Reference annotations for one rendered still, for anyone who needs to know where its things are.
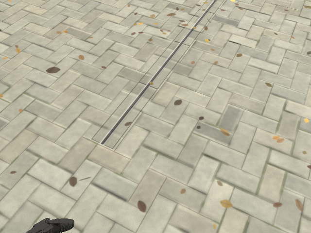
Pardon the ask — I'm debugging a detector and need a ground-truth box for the left robot hand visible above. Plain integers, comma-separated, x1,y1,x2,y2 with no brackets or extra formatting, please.
26,217,75,233

